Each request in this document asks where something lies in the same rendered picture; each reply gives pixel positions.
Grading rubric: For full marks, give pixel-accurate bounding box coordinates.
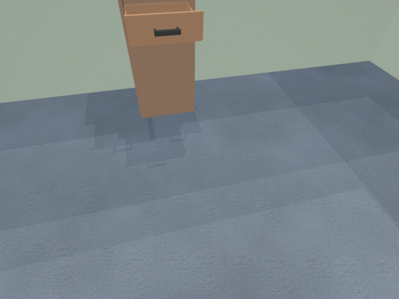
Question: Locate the cabinet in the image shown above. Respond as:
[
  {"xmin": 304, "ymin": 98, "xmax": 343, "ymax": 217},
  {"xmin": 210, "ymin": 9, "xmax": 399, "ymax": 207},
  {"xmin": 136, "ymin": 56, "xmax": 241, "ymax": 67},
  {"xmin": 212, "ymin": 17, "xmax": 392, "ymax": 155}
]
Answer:
[{"xmin": 118, "ymin": 0, "xmax": 195, "ymax": 118}]

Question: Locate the handle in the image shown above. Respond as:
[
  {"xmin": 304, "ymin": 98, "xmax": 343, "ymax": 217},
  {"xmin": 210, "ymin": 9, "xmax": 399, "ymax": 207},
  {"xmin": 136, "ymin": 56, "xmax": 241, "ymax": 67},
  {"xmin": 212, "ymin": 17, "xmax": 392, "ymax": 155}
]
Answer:
[{"xmin": 154, "ymin": 27, "xmax": 181, "ymax": 37}]

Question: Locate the drawer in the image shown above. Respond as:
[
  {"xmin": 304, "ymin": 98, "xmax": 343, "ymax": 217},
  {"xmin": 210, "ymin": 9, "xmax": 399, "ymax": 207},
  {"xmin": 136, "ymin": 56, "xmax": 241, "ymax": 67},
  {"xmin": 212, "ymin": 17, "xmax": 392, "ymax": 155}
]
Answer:
[{"xmin": 124, "ymin": 2, "xmax": 204, "ymax": 47}]

